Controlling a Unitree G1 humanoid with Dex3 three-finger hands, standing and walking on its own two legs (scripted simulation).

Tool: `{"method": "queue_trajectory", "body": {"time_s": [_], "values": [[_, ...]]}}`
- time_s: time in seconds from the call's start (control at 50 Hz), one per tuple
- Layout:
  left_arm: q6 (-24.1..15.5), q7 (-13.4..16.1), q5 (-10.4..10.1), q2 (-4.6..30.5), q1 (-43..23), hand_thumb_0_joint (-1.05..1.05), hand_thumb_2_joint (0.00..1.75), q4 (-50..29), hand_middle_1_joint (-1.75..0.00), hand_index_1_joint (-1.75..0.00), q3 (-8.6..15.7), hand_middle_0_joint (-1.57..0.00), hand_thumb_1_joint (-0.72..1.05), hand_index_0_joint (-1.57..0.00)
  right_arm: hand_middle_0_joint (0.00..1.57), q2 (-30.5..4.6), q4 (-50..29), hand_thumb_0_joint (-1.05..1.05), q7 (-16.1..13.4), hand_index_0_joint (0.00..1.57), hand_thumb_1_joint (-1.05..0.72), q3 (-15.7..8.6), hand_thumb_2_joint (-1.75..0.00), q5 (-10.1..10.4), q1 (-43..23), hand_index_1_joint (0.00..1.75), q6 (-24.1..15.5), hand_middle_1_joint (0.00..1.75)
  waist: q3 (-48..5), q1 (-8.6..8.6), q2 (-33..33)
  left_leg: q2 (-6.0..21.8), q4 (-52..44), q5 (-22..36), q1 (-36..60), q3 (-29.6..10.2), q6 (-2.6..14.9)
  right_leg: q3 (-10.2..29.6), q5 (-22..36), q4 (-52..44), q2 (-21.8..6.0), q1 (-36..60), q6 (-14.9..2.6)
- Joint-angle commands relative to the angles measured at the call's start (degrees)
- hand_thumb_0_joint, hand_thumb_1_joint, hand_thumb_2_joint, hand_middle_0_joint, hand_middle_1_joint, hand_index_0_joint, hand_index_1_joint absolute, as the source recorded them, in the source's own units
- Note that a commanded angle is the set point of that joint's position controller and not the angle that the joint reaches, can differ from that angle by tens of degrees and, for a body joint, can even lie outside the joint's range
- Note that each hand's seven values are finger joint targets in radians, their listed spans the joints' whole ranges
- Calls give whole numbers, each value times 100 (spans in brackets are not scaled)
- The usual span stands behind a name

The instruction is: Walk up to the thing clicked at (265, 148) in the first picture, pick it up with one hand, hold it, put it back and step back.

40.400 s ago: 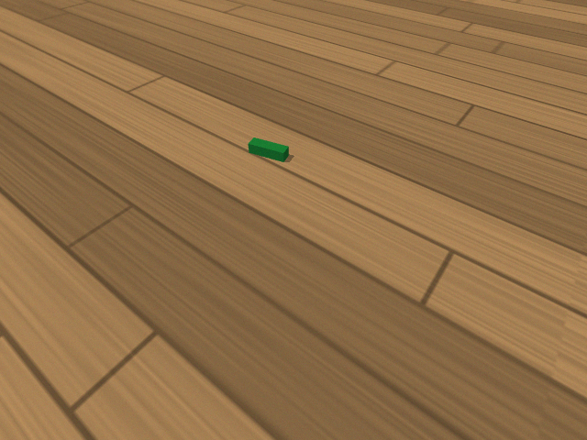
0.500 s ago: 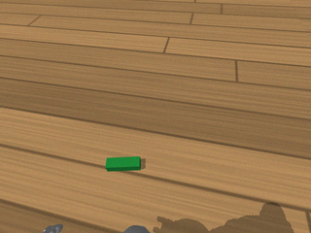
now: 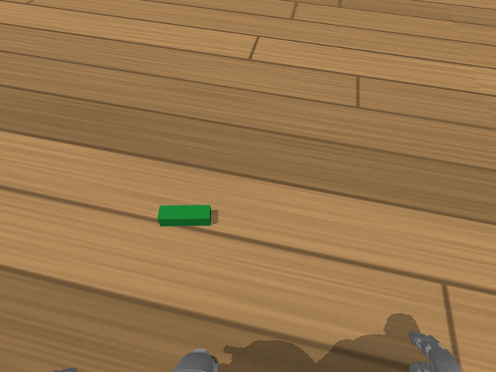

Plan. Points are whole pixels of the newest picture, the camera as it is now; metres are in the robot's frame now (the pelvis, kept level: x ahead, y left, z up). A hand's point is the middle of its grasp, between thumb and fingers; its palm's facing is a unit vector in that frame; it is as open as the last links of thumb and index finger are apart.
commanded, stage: step back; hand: left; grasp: from above
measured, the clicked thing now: (185, 215) +0.78 +0.32 -0.72
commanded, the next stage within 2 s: stand in 1.58 s
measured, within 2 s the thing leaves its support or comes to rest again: neither
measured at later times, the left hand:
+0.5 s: hand out of the picture -0.08 +0.26 -0.14, palm faces +0.09 -0.91 -0.41, open 7.4 cm
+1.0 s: hand out of the picture -0.24 +0.25 -0.13, palm faces +0.09 -0.92 -0.38, open 7.4 cm
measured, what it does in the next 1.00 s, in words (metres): walks backwards: right foot, then left foot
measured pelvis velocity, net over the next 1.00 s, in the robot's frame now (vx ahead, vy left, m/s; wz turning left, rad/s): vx -0.25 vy -0.02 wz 0.09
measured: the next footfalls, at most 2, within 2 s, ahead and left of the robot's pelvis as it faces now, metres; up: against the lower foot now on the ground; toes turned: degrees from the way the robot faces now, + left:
right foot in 0.04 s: -0.01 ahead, -0.14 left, +0.00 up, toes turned +2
left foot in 0.40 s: -0.15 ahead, +0.09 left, +0.00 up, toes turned +5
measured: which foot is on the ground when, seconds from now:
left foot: down 0.00-0.06, up 0.08-0.38, down 0.40-0.74, up 0.76-0.96, down 0.98-1.00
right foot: up 0.00-0.02, down 0.04-0.42, up 0.44-0.68, down 0.70-1.00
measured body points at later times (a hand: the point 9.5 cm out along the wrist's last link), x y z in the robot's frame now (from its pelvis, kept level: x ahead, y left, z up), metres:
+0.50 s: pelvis -0.18 -0.02 +0.00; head -0.12 -0.01 +0.44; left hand -0.08 +0.31 -0.11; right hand -0.07 -0.32 -0.12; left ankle -0.19 +0.09 -0.72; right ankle -0.11 -0.14 -0.68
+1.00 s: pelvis -0.25 -0.02 +0.01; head -0.25 -0.03 +0.46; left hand -0.24 +0.30 -0.11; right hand -0.17 -0.34 -0.11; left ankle -0.23 +0.10 -0.72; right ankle -0.25 -0.16 -0.72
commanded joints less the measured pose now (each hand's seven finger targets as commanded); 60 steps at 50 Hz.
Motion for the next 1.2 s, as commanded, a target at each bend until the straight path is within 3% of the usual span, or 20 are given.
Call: {"method": "queue_trajectory", "body": {"time_s": [0.0,0.02,0.04,0.06,0.14,0.26,0.32,0.38,0.4,0.42,0.5,0.6,0.66,0.68,0.72,0.76,0.96,1.0,1.02,1.18], "values": [[-230,33,28,892,937,0,90,26,-30,-30,291,-20,90,-20,20,-1657,-304,0,-75,20,-90,-457,-90,96,55,30,77,30,-1639,55,1084,791,-501,367,618,-1093,793,-564,1044,-2459,12,1004,-272],[-251,28,125,1149,858,0,90,-14,-30,-30,358,-20,90,-20,20,-1412,-325,0,-55,20,-90,-396,-90,128,120,30,90,30,-1359,12,377,360,6,-533,-240,-902,440,360,724,-2645,-444,1100,-446],[-231,23,134,1793,630,0,90,-213,-30,-30,520,-20,90,-20,20,-1063,-525,0,-88,20,-90,-334,-90,183,-213,30,47,30,-1014,232,-1385,-794,1167,-1852,-1098,-482,48,2138,584,-3234,-1742,450,-1133],[-232,45,168,2203,190,0,90,-459,-30,-30,560,-20,90,-20,20,-1271,-480,0,-163,20,-90,-433,-90,129,-274,30,77,30,-656,379,-1696,-787,2584,-2472,-626,-921,-127,3141,479,-3676,-2734,-1034,-1913],[-313,171,161,1309,-731,0,90,-641,-30,-30,328,-20,90,-20,20,-1175,-62,0,-137,20,-90,-345,-90,212,442,30,19,30,-710,-290,-848,-1034,3388,-1562,-433,-1000,-72,637,2771,-2500,-1406,-433,-1134],[-261,283,142,1297,-8,0,90,-679,-30,-30,309,-20,90,-20,20,-1085,-126,0,-131,20,-90,-299,-90,106,304,30,18,30,-1037,222,-1028,-691,1862,-2187,-551,-613,-162,806,4090,-2100,-1764,1183,-1375],[-218,302,76,1353,-229,0,90,-772,-30,-30,281,-20,90,-20,20,-1107,24,0,-82,20,-90,-353,-90,71,722,30,30,30,-1347,38,-1147,-483,463,-1872,228,-354,-48,899,4084,-1889,-1839,1083,-1270],[-127,248,-1,1081,-266,0,90,-732,-30,-30,126,-20,90,-20,20,-1239,316,0,-56,20,-90,-461,-90,0,1154,30,-6,30,-1590,-180,-369,-176,-1473,-89,1628,-606,216,373,2815,-1093,-1311,120,-656],[-145,228,-30,832,-238,0,90,-768,-30,-30,61,-20,90,-20,20,-1845,226,0,-25,20,-90,-588,-90,-75,961,30,4,30,-1502,-143,1109,1196,-1555,654,1961,-2498,851,-364,877,-70,-355,-1244,-262],[-158,312,-18,1103,-789,0,90,-824,-30,-30,201,-20,90,-20,20,-2249,65,0,22,20,-90,-624,-90,39,644,30,9,30,-1336,-429,1453,1993,-1701,1189,829,-3161,1750,-198,-977,1107,26,-914,-147],[-158,241,-80,1003,-257,0,90,-347,-30,-30,184,-20,90,-20,20,-1452,78,0,-97,20,-90,-374,-90,-21,38,30,-127,30,-898,71,525,1050,-1211,1430,702,-1433,1168,487,-40,2043,244,-910,-278],[-370,21,21,890,-374,0,90,-175,-30,-30,108,-20,90,-20,20,-1436,178,0,22,20,-90,-420,-90,-109,348,30,-184,30,-978,-380,963,880,-1523,-1789,1326,-1550,1151,-223,-380,-915,-25,-409,-83],[-502,42,72,819,219,0,90,315,-30,-30,145,-20,90,-20,20,-1552,218,0,80,20,-90,-435,-90,-53,155,30,-89,30,-858,-3,1039,814,-1322,-2079,461,-1236,907,-589,577,-2925,119,968,-371],[-552,59,119,961,414,0,90,466,-30,-30,212,-20,90,-20,20,-1278,205,0,85,20,-90,-363,-90,-27,244,30,-81,30,-933,76,602,590,-835,-2206,-180,-1011,645,-67,620,-3011,-39,1645,-491],[-580,56,211,1779,184,0,90,341,-30,-30,360,-20,90,-20,20,-1078,108,0,52,20,-90,-328,-90,-1,-180,30,-108,30,-411,270,-1008,-314,960,-2218,-693,-533,-7,3083,-2715,-3979,-2068,-52,-1429],[-686,73,139,1355,-489,0,90,151,-30,-30,256,-20,90,-20,20,-1210,358,0,112,20,-90,-374,-90,85,136,30,-163,30,55,-85,-211,-255,1305,-1461,-539,-939,-13,2325,-1947,-3851,-1761,-155,-1254],[-531,-42,95,1008,-277,0,90,312,-30,-30,52,-20,90,-20,20,-1052,855,0,119,20,-90,-427,-90,10,778,30,-411,30,-721,-204,-466,-459,-1348,-673,1855,-212,60,269,375,-2502,-973,-431,-753],[-503,-48,-42,653,-347,0,90,307,-30,-30,-65,-20,90,-20,20,-1671,848,0,70,20,-90,-521,-90,-34,906,30,-479,30,-945,-279,932,1248,-2376,-2737,1895,-2937,804,-538,-91,-888,-140,-1218,-293],[-487,-12,5,1064,-430,0,90,359,-30,-30,72,-20,90,-20,20,-1869,825,0,80,20,-90,-579,-90,2,923,30,-475,30,-732,-375,630,1577,-2508,-3166,1357,-3273,1256,-197,-419,-221,-278,-1007,-310],[-575,-21,-4,768,81,0,90,754,-30,-30,77,-20,90,-20,20,-1346,711,0,77,20,-90,-363,-90,53,157,30,-366,30,-859,51,957,677,-1524,-860,324,-1198,697,-734,1078,-2166,-133,870,-243]]}}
